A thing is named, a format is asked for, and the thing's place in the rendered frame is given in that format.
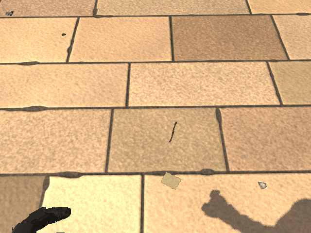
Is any robot left hand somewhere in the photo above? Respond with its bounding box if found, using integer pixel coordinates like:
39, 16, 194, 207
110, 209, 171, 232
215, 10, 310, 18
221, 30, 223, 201
12, 207, 71, 233

